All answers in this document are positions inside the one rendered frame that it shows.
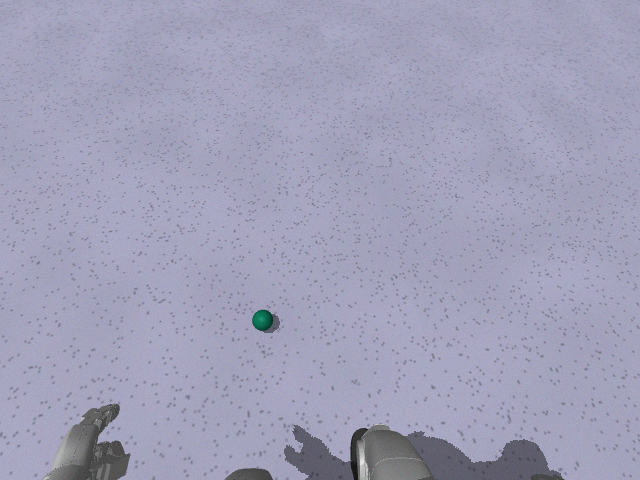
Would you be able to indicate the left robot hand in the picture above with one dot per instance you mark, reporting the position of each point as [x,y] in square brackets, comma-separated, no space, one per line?
[79,446]

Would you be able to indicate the ball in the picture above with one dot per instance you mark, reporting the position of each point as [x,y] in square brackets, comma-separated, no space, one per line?
[262,320]

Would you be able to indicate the right robot foot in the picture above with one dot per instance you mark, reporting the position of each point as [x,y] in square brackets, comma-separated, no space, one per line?
[356,436]

